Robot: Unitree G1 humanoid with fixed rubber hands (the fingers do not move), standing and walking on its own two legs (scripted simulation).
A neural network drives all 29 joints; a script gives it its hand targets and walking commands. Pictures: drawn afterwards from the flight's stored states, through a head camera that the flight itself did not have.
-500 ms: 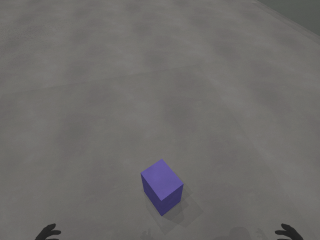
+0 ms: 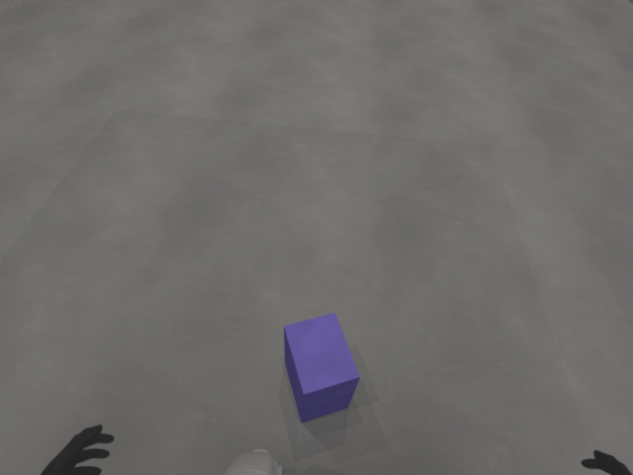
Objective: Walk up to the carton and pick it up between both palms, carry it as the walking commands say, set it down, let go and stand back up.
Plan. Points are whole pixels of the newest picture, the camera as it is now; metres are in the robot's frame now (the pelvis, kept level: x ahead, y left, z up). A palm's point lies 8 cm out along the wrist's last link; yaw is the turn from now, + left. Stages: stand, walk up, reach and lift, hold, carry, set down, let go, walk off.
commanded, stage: walk up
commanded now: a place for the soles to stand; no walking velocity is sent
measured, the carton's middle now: (317, 369) +0.48 +0.01 -0.63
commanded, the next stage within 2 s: none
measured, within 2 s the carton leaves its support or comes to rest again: neither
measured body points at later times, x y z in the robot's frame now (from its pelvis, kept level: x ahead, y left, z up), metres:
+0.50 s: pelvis +0.08 -0.17 -0.02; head +0.11 -0.16 +0.43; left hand +0.17 +0.17 -0.08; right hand +0.29 -0.48 -0.07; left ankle +0.06 -0.01 -0.67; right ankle +0.16 -0.28 -0.72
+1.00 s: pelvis +0.10 -0.17 +0.00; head +0.10 -0.16 +0.45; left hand +0.07 +0.20 -0.07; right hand +0.38 -0.42 -0.06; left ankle +0.07 -0.05 -0.72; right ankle +0.16 -0.28 -0.72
